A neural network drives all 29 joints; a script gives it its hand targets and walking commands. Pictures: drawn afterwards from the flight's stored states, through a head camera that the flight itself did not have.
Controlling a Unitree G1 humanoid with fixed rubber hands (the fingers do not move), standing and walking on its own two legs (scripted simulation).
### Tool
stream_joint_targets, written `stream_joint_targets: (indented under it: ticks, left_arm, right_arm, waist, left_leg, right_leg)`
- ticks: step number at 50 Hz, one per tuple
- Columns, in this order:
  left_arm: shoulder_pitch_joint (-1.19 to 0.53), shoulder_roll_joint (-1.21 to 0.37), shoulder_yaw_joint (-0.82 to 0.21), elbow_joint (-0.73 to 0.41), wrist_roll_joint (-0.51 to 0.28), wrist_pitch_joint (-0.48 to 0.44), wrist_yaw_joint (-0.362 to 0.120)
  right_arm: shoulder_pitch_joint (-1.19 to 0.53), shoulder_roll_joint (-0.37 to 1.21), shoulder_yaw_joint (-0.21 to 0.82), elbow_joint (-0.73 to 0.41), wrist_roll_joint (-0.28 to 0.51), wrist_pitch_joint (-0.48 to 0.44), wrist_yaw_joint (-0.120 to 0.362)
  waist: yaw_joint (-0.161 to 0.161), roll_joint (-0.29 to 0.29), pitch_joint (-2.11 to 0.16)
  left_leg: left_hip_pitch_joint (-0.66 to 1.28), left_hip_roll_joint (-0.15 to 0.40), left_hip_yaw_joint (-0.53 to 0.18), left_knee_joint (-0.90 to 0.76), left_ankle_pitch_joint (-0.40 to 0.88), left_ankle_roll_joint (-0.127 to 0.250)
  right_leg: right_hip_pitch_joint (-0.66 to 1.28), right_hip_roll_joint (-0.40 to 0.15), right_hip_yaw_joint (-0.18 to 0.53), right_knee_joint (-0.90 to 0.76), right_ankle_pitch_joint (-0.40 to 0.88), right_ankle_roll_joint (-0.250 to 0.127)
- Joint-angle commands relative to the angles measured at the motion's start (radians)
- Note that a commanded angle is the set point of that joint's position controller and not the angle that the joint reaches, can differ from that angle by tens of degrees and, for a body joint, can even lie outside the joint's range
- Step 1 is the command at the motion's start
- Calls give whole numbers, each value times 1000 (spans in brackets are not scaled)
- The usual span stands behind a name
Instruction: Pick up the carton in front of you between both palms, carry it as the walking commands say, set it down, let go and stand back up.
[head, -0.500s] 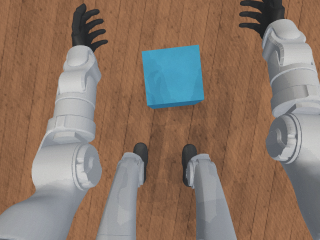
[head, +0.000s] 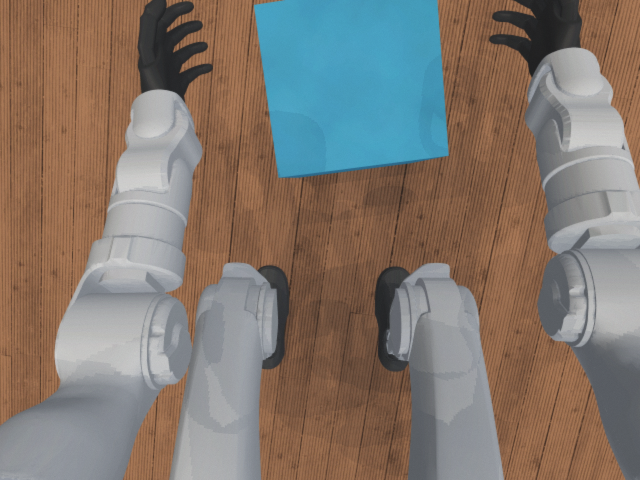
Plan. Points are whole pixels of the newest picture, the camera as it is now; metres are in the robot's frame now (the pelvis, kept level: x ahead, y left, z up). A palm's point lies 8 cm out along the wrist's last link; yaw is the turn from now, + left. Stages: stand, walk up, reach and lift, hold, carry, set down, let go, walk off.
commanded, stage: reach and lift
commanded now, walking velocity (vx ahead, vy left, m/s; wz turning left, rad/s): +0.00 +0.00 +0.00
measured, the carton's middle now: (349, 102) +0.52 -0.04 -0.35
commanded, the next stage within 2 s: none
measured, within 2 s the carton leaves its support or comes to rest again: leaves its support in 1.20 s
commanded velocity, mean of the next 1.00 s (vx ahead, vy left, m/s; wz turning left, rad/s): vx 0.00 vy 0.00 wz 0.00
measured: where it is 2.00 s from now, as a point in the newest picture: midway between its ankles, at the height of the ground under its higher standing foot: (329, 335)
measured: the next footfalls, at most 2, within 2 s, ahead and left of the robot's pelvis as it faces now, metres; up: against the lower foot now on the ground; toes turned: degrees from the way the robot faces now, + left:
none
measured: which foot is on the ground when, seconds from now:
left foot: down 0.00-1.00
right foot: down 0.00-1.00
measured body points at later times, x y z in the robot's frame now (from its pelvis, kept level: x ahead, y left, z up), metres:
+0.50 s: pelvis -0.03 +0.00 -0.11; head +0.35 -0.03 +0.12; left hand +0.52 +0.16 -0.30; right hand +0.54 -0.21 -0.31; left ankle +0.10 +0.13 -0.44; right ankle +0.09 -0.12 -0.44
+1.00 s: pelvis -0.03 +0.00 -0.10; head +0.34 -0.04 +0.14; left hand +0.52 +0.12 -0.28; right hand +0.54 -0.19 -0.29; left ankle +0.10 +0.13 -0.44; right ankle +0.09 -0.12 -0.44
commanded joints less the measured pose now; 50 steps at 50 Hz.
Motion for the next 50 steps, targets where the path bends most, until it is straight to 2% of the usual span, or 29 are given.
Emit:
stream_joint_targets:
  ticks: [1, 6, 10, 14, 19, 23, 27, 29, 32, 35, 38, 42, 44, 46, 47, 50]
  left_arm:
    - [-272, 128, -31, -114, -47, 1, 23]
    - [-391, 136, -41, -5, -73, 23, 27]
    - [-466, 150, -37, 98, -66, 8, 17]
    - [-525, 174, -39, 173, -69, -20, 8]
    - [-583, 203, -76, 176, -115, -51, 12]
    - [-528, 152, -132, 207, -173, -64, 17]
    - [-477, 128, -141, 168, -191, -69, 19]
    - [-460, 132, -131, 184, -184, -68, 18]
    - [-441, 137, -92, 219, -142, -68, 11]
    - [-452, 142, -58, 224, -101, -75, 8]
    - [-480, 128, -59, 224, -91, -79, 7]
    - [-549, 36, -106, 218, -107, -82, 1]
    - [-564, 5, -92, 225, -91, -82, 5]
    - [-606, -109, -101, 215, -67, -78, -11]
    - [-653, -213, -127, 201, -64, -77, -30]
    - [-812, -585, -171, 184, -25, -39, -135]
  right_arm:
    - [-356, -166, 37, -111, 53, -5, -8]
    - [-455, -182, 73, 23, 76, 15, -8]
    - [-514, -193, 88, 126, 78, 2, -5]
    - [-572, -203, 107, 179, 88, -23, -8]
    - [-640, -223, 164, 154, 131, -51, -25]
    - [-627, -213, 190, 98, 151, -64, -31]
    - [-575, -197, 177, 71, 127, -62, -35]
    - [-545, -176, 167, 95, 112, -55, -37]
    - [-511, -136, 155, 147, 95, -47, -29]
    - [-519, -111, 158, 165, 98, -48, -20]
    - [-547, -89, 179, 164, 112, -51, -17]
    - [-609, -10, 223, 159, 121, -53, -15]
    - [-626, 1, 210, 164, 96, -55, -23]
    - [-664, 148, 246, 162, 95, -49, 0]
    - [-696, 261, 269, 157, 94, -46, 17]
    - [-790, 660, 305, 146, 57, -14, 120]
  waist:
    - [5, -113, -1241]
    - [0, -105, -1039]
    - [-2, -83, -906]
    - [2, -74, -844]
    - [4, -84, -951]
    - [-16, -93, -1014]
    - [-37, -121, -1048]
    - [-40, -127, -987]
    - [-20, -113, -839]
    - [4, -99, -779]
    - [15, -96, -775]
    - [2, -95, -789]
    - [-12, -89, -800]
    - [7, -91, -799]
    - [1, -94, -797]
    - [-10, -101, -736]
  left_leg:
    - [578, -56, 74, -19, 373, -26]
    - [504, -35, 77, 51, 190, -16]
    - [472, -25, 73, 111, 141, -14]
    - [451, -21, 68, 171, 160, -16]
    - [493, -20, 71, 243, 266, -15]
    - [516, -31, 74, 274, 339, -17]
    - [450, -49, 86, 280, 356, -21]
    - [391, -54, 89, 272, 317, -22]
    - [316, -53, 86, 255, 249, -23]
    - [310, -51, 82, 247, 230, -23]
    - [335, -49, 80, 241, 229, -22]
    - [382, -61, 75, 236, 228, -22]
    - [413, -71, 74, 239, 228, -25]
    - [443, -86, 79, 242, 225, -17]
    - [425, -93, 80, 242, 229, -14]
    - [377, -117, 84, 260, 209, -6]
  right_leg:
    - [734, 35, -44, -35, 424, 23]
    - [580, 10, -39, 15, 200, 19]
    - [485, -7, -28, 63, 127, 16]
    - [451, -17, -15, 123, 140, 15]
    - [548, -21, -5, 199, 256, 14]
    - [596, -17, -9, 232, 343, 13]
    - [686, -8, -6, 241, 417, 10]
    - [665, -5, -4, 230, 396, 12]
    - [564, -6, 4, 211, 317, 14]
    - [495, -5, 9, 198, 268, 16]
    - [472, -3, 8, 188, 242, 17]
    - [472, 6, 1, 175, 224, 11]
    - [477, 10, -4, 170, 217, 12]
    - [479, 23, -10, 171, 199, 14]
    - [478, 30, -10, 169, 211, 10]
    - [451, 57, -17, 184, 211, 3]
